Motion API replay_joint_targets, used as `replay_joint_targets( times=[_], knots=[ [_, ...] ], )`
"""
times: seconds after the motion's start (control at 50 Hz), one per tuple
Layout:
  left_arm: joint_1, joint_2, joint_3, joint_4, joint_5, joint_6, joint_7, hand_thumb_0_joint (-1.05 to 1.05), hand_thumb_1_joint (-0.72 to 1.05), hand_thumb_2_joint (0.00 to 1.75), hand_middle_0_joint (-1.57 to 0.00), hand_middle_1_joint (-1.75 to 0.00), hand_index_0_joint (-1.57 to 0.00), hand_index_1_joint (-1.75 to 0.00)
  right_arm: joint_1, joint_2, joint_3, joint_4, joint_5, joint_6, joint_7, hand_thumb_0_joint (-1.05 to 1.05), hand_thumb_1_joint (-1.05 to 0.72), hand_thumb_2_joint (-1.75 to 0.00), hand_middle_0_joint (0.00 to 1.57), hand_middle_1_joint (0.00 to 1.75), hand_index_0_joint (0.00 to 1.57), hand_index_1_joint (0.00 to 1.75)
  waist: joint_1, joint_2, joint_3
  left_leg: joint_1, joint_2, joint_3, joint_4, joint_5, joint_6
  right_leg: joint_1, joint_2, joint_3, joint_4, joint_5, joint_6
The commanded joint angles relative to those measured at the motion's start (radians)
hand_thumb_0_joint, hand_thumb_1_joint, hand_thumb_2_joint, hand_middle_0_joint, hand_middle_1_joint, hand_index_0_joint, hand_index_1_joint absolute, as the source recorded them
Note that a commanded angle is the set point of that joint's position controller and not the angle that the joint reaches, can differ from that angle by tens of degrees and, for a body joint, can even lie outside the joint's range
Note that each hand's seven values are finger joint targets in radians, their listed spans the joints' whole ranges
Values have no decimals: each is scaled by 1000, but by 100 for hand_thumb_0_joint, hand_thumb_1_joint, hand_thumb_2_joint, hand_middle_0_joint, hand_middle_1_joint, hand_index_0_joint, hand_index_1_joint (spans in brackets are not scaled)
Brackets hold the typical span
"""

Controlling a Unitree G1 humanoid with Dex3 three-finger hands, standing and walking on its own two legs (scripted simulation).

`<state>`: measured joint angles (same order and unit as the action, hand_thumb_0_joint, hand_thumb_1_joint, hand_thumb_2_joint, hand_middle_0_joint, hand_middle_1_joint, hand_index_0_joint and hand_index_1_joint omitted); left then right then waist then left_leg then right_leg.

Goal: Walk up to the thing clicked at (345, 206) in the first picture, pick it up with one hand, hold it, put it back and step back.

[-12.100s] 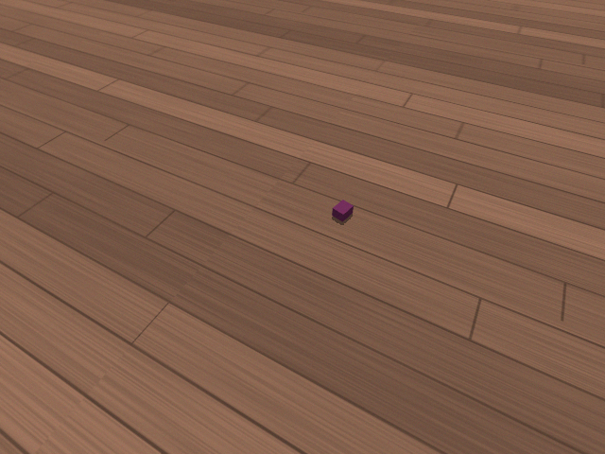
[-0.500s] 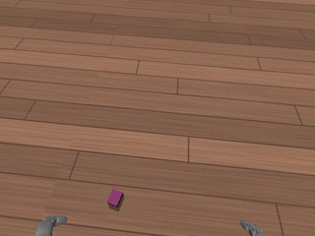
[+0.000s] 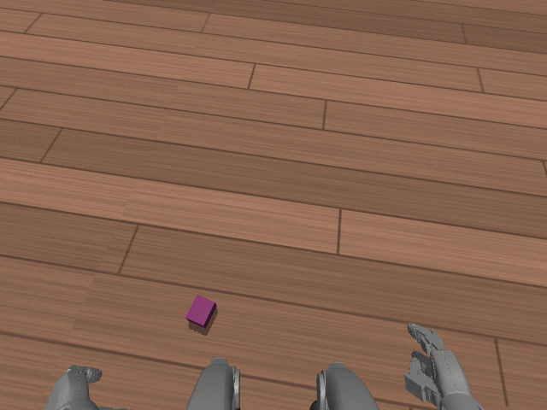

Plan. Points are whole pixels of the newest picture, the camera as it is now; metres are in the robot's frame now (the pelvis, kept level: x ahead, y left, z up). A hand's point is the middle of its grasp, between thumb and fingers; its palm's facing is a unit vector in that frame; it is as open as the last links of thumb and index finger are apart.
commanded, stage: rise first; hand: left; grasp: from above
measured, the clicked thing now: (201, 311) +0.40 +0.22 -0.64
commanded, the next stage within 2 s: none
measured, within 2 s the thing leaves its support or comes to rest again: neither
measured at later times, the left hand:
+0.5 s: hand (145, 340) +0.28 +0.30 -0.37, palm faces -0.04 -0.40 -0.92, open 12.5 cm
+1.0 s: hand (164, 319) +0.34 +0.28 -0.45, palm faces -0.06 -0.44 -0.89, open 13.4 cm
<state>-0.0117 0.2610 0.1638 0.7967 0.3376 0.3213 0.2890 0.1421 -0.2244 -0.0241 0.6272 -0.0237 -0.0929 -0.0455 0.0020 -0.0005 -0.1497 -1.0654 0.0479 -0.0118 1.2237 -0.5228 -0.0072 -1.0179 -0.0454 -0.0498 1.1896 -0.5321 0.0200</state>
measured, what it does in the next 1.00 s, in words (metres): lowers itself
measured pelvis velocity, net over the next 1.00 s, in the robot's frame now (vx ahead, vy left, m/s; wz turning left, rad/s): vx -0.08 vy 0.00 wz -0.10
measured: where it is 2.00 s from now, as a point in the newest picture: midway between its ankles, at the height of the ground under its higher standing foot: outside the picture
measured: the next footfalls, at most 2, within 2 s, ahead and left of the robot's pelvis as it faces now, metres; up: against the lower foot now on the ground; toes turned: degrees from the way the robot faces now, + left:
none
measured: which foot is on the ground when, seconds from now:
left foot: down 0.00-1.00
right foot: down 0.00-1.00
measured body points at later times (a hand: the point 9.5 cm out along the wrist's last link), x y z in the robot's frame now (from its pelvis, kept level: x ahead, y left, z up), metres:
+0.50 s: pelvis -0.08 -0.01 -0.21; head +0.12 +0.01 +0.19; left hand +0.28 +0.31 -0.31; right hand +0.02 -0.28 -0.35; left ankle +0.03 +0.12 -0.63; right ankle +0.02 -0.14 -0.63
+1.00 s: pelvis -0.08 +0.00 -0.30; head +0.15 +0.00 +0.09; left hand +0.34 +0.30 -0.39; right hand -0.06 -0.27 -0.43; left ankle +0.03 +0.12 -0.63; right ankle +0.01 -0.14 -0.63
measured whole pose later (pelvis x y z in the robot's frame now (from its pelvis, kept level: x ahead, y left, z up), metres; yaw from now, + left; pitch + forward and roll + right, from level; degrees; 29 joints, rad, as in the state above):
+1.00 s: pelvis -0.08 +0.00 -0.30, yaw -6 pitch +35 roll -4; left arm -1.08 0.62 0.48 1.67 0.55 0.44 0.72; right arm 0.13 -0.30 0.00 0.93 -0.13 -0.24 0.31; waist -0.18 0.04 -0.09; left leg -2.24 0.08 -0.09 2.26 -0.64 0.00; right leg -2.19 0.00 -0.04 2.21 -0.63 0.02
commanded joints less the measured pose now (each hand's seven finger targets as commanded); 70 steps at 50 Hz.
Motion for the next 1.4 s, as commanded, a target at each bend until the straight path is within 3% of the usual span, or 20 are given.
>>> replay_joint_targets(
  times=[0.0, 0.02, 0.08, 0.14, 0.16, 0.22, 0.32, 0.42, 0.48, 0.6, 0.66, 0.78, 0.88, 0.98, 1.06, 1.08, 1.14, 1.16, 1.28, 1.38],
  knots=[
    [-265, 178, 36, 19, 107, -20, 119, 0, -14, 68, -36, -72, -37, -72, 17, -166, -47, -57, -2, -54, -18, 0, -89, -89, 20, 30, 20, 30, -38, 57, -275, 74, -19, -18, -34, 177, -8, -73, 48, -3, 18, 162, -50],
    [-338, 146, 8, 29, 122, -22, 145, 0, -15, 69, -36, -72, -36, -72, 27, -161, -44, -30, -6, -59, -16, 0, -88, -89, 20, 30, 20, 30, -45, 53, -318, 53, -20, -10, 7, 191, -7, -98, 48, 2, 51, 180, -52],
    [-455, 150, 3, 140, 159, -10, 237, 0, -19, 73, -36, -72, -35, -74, 10, -174, -37, 18, -21, -80, -2, 0, -89, -89, 20, 30, 20, 30, -49, 61, -387, -50, -22, -15, 111, 195, -12, -214, 45, 3, 151, 186, -52],
    [-571, 216, 50, 274, 199, 28, 346, 0, -24, 77, -34, -76, -32, -78, -18, -194, -34, 46, -40, -97, 24, 0, -89, -90, 20, 30, 20, 30, -40, 81, -480, -130, -23, -20, 196, 166, -17, -315, 43, -3, 227, 164, -51],
    [-645, 194, 36, 277, 197, 38, 378, 0, -28, 80, -31, -79, -29, -81, -8, -197, -36, 65, -45, -102, 34, 0, -90, -90, 20, 30, 20, 30, -62, 73, -521, -129, -20, -23, 224, 182, -19, -331, 44, -7, 249, 187, -47],
    [-728, 266, 113, 381, 189, 72, 462, 0, -33, 85, -28, -83, -26, -85, 1, -209, -37, 119, -70, -110, 65, 0, -90, -90, 20, 30, 20, 30, -58, 69, -591, -212, -20, -1, 330, 187, -19, -362, 46, -11, 305, 208, -35],
    [-890, 382, 201, 495, 155, 117, 532, 0, -30, 85, -31, -80, -29, -83, -17, -192, -46, 170, -116, -109, 140, 0, -90, -90, 20, 30, 20, 30, -54, 67, -633, -392, -22, 30, 478, 89, -12, -437, 43, 20, 380, 80, -22],
    [-1042, 436, 204, 568, 170, 145, 529, 0, -22, 80, -37, -71, -34, -74, -31, -224, -51, 213, -121, -114, 208, 0, -90, -90, 20, 30, 20, 30, -82, 124, -624, -471, -9, 16, 556, -34, -15, -614, 60, 9, 453, -83, -28],
    [-1127, 455, 192, 572, 180, 140, 524, 0, -26, 82, -32, -77, -30, -80, -24, -231, -53, 231, -120, -127, 241, 0, -90, -90, 20, 30, 20, 30, -114, 147, -618, -531, -9, 8, 604, -88, -13, -687, 64, 2, 499, -144, -29],
    [-1250, 494, 206, 609, 161, 118, 488, 0, -37, 91, -21, -88, -19, -90, 49, -273, -57, 268, -97, -159, 285, 0, -89, -90, 20, 30, 20, 30, -165, 169, -622, -568, -1, -27, 659, -157, -11, -794, 64, -36, 605, -167, -28],
    [-1275, 523, 226, 639, 162, 112, 463, 0, -41, 95, -16, -93, -15, -95, 90, -281, -53, 283, -89, -166, 299, 0, -89, -90, 20, 30, 20, 30, -163, 208, -625, -556, 1, -41, 670, -155, -11, -841, 57, -54, 656, -130, -31],
    [-1268, 581, 268, 698, 212, 124, 439, 0, -46, 97, -11, -101, -10, -102, 120, -293, -44, 286, -75, -163, 320, 0, -90, -90, 20, 30, 20, 30, -150, 226, -593, -588, -1, -50, 712, -123, -7, -907, 59, -69, 727, -76, -35],
    [-1329, 586, 281, 752, 252, 125, 457, 0, -44, 95, -13, -100, -12, -101, 149, -308, -43, 288, -85, -166, 342, 0, -90, -90, 20, 30, 20, 30, -181, 221, -546, -646, 1, -49, 768, -79, 0, -944, 62, -73, 778, -18, -34],
    [-1381, 612, 304, 787, 244, 111, 475, 0, -42, 93, -13, -101, -14, -101, 198, -303, -27, 290, -105, -170, 369, 0, -91, -90, 20, 30, 20, 30, -231, 139, -548, -770, -7, -3, 856, -19, 19, -816, 72, -59, 761, 36, -18],
    [-1395, 644, 336, 804, 235, 110, 470, 0, -45, 96, -13, -100, -12, -101, 220, -318, -22, 295, -105, -170, 381, 0, -91, -90, 20, 30, 20, 30, -221, 149, -584, -795, -6, 13, 895, -1, 19, -768, 80, -58, 766, 52, -14],
    [-1400, 661, 330, 790, 250, 111, 468, 0, -44, 95, -13, -101, -13, -101, 218, -315, -14, 293, -110, -170, 385, 0, -91, -90, 20, 30, 20, 30, -231, 157, -584, -776, -5, 3, 895, -7, 19, -788, 77, -67, 776, 48, -15],
    [-1390, 712, 372, 777, 270, 111, 473, 0, -46, 96, -12, -101, -12, -101, 218, -332, -18, 286, -108, -163, 389, 0, -91, -90, 20, 30, 20, 30, -203, 232, -628, -725, 2, -1, 894, 6, 9, -795, 83, -79, 804, 63, -25],
    [-1394, 721, 373, 777, 278, 113, 474, 0, -48, 97, -11, -102, -10, -103, 215, -339, -23, 285, -111, -159, 387, 0, -91, -90, 20, 30, 20, 30, -211, 236, -618, -737, 2, -1, 898, 2, 9, -797, 83, -80, 808, 62, -24],
    [-1400, 708, 359, 698, 283, 119, 464, 0, -51, 100, -10, -100, -9, -102, 220, -327, -9, 284, -115, -142, 392, 0, -91, -90, 20, 30, 20, 30, -229, 249, -585, -739, 8, -19, 907, 10, 10, -828, 85, -98, 830, 73, -27],
    [-1343, 673, 354, 746, 273, 123, 470, 0, -52, 101, -9, -102, -7, -104, 222, -341, -10, 284, -119, -139, 400, 0, -91, -90, 20, 30, 20, 30, -234, 248, -542, -730, 12, -45, 900, 0, 4, -871, 83, -113, 851, 64, -30]
  ],
)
